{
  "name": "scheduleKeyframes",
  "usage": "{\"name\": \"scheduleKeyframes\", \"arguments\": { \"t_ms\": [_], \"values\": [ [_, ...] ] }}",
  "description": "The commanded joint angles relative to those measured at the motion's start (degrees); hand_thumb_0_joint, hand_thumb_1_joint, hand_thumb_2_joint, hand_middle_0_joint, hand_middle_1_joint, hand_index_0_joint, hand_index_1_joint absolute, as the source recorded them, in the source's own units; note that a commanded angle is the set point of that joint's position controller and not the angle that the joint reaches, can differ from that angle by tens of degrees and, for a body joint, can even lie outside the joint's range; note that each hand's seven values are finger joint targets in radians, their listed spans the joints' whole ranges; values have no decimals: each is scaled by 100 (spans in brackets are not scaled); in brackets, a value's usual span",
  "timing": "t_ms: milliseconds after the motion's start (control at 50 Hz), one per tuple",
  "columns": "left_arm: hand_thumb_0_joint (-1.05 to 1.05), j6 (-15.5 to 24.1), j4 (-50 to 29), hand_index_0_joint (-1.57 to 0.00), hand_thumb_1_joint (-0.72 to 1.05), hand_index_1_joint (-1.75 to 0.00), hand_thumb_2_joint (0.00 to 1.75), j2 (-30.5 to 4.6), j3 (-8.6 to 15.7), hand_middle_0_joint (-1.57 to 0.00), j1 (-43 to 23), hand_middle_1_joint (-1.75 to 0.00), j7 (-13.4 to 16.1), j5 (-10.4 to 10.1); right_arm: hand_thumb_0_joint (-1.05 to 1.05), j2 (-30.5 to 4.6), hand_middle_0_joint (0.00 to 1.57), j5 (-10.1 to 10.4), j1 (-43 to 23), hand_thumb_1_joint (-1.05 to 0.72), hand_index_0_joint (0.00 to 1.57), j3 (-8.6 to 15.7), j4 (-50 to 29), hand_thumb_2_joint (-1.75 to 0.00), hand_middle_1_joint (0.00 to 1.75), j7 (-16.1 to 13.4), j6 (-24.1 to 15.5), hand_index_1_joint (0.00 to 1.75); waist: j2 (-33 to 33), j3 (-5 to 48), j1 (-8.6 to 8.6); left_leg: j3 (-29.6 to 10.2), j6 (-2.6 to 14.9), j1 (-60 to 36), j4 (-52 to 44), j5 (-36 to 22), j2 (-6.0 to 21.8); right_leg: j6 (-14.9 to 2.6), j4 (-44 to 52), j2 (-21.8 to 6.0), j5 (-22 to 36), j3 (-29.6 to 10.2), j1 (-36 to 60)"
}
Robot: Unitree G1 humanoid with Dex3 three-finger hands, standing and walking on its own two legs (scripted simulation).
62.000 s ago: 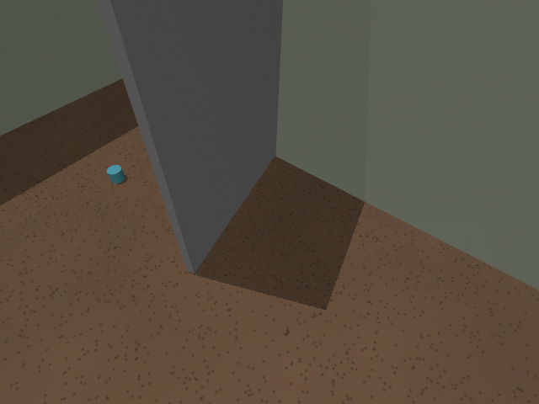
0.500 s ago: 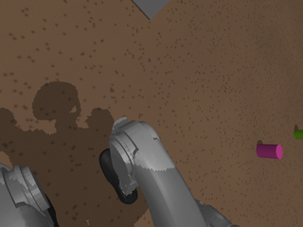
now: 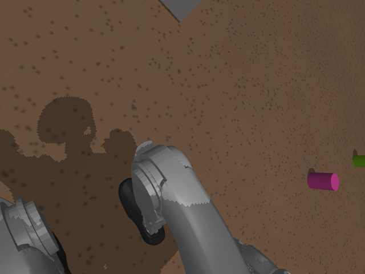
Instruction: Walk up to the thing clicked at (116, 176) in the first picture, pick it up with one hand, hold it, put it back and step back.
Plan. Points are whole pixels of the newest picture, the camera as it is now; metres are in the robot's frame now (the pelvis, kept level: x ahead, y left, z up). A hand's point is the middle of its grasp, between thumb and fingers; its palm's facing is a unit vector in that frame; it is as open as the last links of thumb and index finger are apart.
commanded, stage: withdraw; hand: left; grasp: from above
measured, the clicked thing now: out of the picture +0.48 +0.32 -0.29
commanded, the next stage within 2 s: home in 0.86 s
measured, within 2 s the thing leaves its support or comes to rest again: neither
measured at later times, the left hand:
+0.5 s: hand out of the picture +0.48 +0.34 -0.13, palm faces -0.32 -0.08 -0.94, open 14.2 cm
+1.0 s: hand out of the picture +0.45 +0.32 -0.14, palm faces -0.48 -0.10 -0.87, open 14.0 cm
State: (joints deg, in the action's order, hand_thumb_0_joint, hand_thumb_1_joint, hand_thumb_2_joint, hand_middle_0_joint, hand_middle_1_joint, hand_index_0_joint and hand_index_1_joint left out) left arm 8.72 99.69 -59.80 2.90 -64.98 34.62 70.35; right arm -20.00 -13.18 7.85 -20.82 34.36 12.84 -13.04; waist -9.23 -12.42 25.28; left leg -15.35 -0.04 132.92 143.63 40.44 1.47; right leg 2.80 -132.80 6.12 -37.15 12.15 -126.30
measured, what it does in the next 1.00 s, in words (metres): stands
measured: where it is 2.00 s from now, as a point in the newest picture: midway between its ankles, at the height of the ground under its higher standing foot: (107, 249)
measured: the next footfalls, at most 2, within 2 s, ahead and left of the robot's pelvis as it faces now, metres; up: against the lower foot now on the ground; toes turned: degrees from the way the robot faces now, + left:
none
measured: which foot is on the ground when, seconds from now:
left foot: down 0.00-1.00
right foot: down 0.00-1.00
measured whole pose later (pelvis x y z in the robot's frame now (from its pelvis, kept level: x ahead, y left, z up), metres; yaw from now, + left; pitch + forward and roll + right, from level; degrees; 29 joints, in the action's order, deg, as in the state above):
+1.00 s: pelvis -0.01 -0.01 +0.02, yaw +7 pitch +33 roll -8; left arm 8.0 88.7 -44.7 -2.1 -64.6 18.1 70.3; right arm -17.9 -7.1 11.2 -9.8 37.1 4.9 -0.9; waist -1.8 0.1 18.7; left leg -8.0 -0.1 132.5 135.5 36.1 0.1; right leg 1.2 -130.7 3.2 -36.4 6.3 -127.7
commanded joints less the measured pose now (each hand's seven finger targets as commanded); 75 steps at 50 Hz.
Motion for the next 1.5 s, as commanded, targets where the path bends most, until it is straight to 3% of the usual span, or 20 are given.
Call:
{"name": "scheduleKeyframes", "arguments": {
  "t_ms": [0,40,160,260,340,440,540,600,660,720,780,860,940,1000,1060,1160,1240,1300,1400,1480],
  "values": [
    [0,-2,-624,-8,-47,-105,95,-1106,45,-6,-1391,-108,222,-48,0,-1992,20,9,1183,-90,20,578,193,-90,30,-62,33,30,3383,3687,355,421,-2,-2810,-1462,-1289,269,-407,1163,102,1563,476,2124],
    [0,-19,-621,-8,-52,-100,98,-1053,-30,-7,-1419,-101,183,-79,0,-1956,20,11,1153,-91,20,569,175,-90,30,-57,14,30,3340,3577,380,439,18,-2737,-1451,-1189,254,-398,1158,114,1503,456,2105],
    [0,-146,-1504,-7,-54,-99,99,-1281,304,-7,-1514,-99,171,-68,0,-1941,20,41,1270,-91,20,799,170,-90,30,-20,67,30,3950,4407,105,527,-37,-3235,-1525,-1598,248,-447,1170,109,1810,416,2364],
    [0,-453,-2702,-6,-55,-98,100,-732,209,-7,-1323,-98,-163,-242,0,-1720,20,265,1198,-91,20,1166,156,-91,30,85,205,30,4471,5439,-389,668,-60,-3663,-1730,-1898,178,-506,1168,86,1972,299,2249],
    [0,-842,-2871,-6,-54,-98,100,-40,7,-7,-841,-98,-650,-344,0,-1530,20,501,1242,-90,20,1463,248,-90,30,177,460,30,4098,5331,-685,826,12,-3122,-1943,-1603,88,-534,1241,81,1718,135,1871],
    [0,-1098,-3355,-6,-55,-100,102,953,-498,-7,-1063,-99,-1463,-650,0,-1374,20,734,1414,-90,20,1778,282,-90,30,105,857,30,3330,5173,-598,828,67,-3182,-2393,-1283,17,-564,1608,25,1426,-27,1842],
    [0,-1009,-3410,-7,-53,-100,102,1404,-796,-8,-1222,-99,-2191,-819,0,-1234,20,799,1526,-90,20,1943,235,-90,30,-202,1203,30,2332,4885,-526,1053,155,-2645,-2450,-965,-118,-581,2111,-39,981,-276,2189],
    [0,-853,-3245,-8,-51,-100,102,1283,-795,-9,-1276,-99,-2415,-716,0,-1181,20,817,1461,-90,20,1956,132,-90,30,-441,1351,30,1951,4643,-611,1098,162,-2518,-2510,-723,-168,-625,2282,-73,559,-365,2128],
    [0,-679,-3201,-7,-51,-100,102,1085,-686,-8,-1421,-99,-2411,-617,0,-1083,20,816,1374,-89,20,1870,105,-90,30,-641,1430,30,2080,4694,-759,1171,138,-2620,-2590,-801,-213,-618,2255,-134,574,-430,2188],
    [0,-532,-2832,-7,-52,-100,102,1134,-725,-8,-1541,-99,-2269,-502,0,-1019,20,790,1299,-89,20,1782,86,-90,30,-777,1448,30,1955,4572,-682,1150,173,-2482,-2543,-590,-220,-607,2233,-134,350,-461,1952],
    [0,-370,-2519,-8,-51,-100,101,801,-617,-8,-1715,-99,-2037,-301,0,-966,20,734,1246,-89,20,1670,133,-90,30,-845,1410,30,2143,4712,-712,1196,167,-2376,-2441,-609,-210,-593,2041,-121,317,-551,2008],
    [0,-184,-1908,-8,-51,-100,100,790,-603,-8,-1950,-100,-1669,-175,0,-1029,20,646,1299,-89,20,1546,198,-90,30,-854,1292,30,2088,4461,-461,1128,194,-2213,-2242,-445,-194,-556,1871,-129,215,-496,1706],
    [0,-10,-1770,-8,-51,-100,99,112,-286,-8,-2179,-100,-1295,53,0,-1161,20,543,1399,-89,20,1481,192,-89,30,-868,1131,30,2621,4820,-517,1106,139,-2563,-2074,-593,-165,-560,1585,-150,390,-408,1709],
    [0,-11,-2054,-23,-27,-76,95,-48,-19,-26,-2468,-76,-985,104,0,-1279,20,440,1540,-88,20,1509,204,-89,30,-850,1008,30,3056,5122,-463,1115,103,-2929,-2009,-817,-141,-554,1447,-180,705,-219,1575],
    [0,-146,-2708,-22,-8,-65,93,-64,181,-24,-2434,-63,-857,-77,0,-1414,20,408,1711,-89,20,1626,225,-90,30,-791,891,30,3724,5768,-535,1073,20,-3703,-2052,-1312,-115,-586,1268,-240,1193,-67,1480],
    [0,-633,-3369,-22,20,-59,97,52,391,-24,-1879,-58,-1063,-952,0,-1226,20,526,1851,-89,20,1799,226,-90,30,-596,935,30,3893,6773,-866,1171,66,-3984,-2145,-1895,-76,-560,1390,-186,1698,-158,2240],
    [0,-978,-3612,-21,38,-50,93,574,385,-23,-983,-48,-1610,-1788,0,-1179,20,681,1918,-89,20,1996,432,-90,30,-536,1050,30,3404,6460,-1067,1267,128,-3712,-2316,-1909,-117,-538,1738,-191,1730,-276,2492],
    [0,-1146,-4720,-21,50,-45,92,696,483,-22,-351,-44,-2103,-2323,0,-1105,20,885,1889,-89,20,2189,278,-90,30,-496,1207,30,3395,6994,-1442,1261,127,-4185,-2730,-2261,-135,-547,1980,-202,1941,-405,3012],
    [0,-1395,-5742,-21,89,-36,97,1508,511,-22,1076,-36,-2773,-3322,0,-831,20,1168,1540,-90,20,2389,-36,-90,30,-591,1417,30,2229,6207,-1607,1230,215,-3725,-3412,-1521,-163,-529,2710,-236,1448,-609,3287],
    [0,-1532,-6876,-20,90,-30,90,2079,314,-20,1582,-30,-3062,-4034,0,-653,20,1276,1220,-90,20,2473,-287,-90,30,-733,1421,30,1920,6004,-1637,1179,235,-4088,-3882,-1236,-121,-504,3258,-274,1213,-702,3662]
  ]
}}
